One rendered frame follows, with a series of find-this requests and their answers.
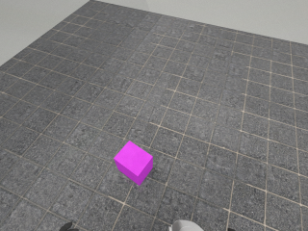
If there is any carton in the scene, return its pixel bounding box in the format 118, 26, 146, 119
114, 141, 153, 186

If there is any left robot hand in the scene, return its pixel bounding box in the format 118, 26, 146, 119
60, 221, 79, 231

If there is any right robot thigh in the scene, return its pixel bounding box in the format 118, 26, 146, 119
167, 219, 204, 231

